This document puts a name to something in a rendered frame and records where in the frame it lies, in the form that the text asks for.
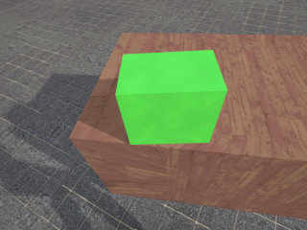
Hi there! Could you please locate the carton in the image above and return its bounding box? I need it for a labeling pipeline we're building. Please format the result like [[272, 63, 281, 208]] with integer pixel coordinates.
[[115, 50, 227, 145]]

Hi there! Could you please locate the pedestal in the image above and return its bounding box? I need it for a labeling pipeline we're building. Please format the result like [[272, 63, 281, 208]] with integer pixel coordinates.
[[69, 33, 307, 219]]

